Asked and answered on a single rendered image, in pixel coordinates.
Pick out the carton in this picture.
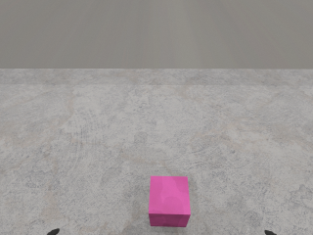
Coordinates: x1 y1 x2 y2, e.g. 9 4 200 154
149 175 191 227

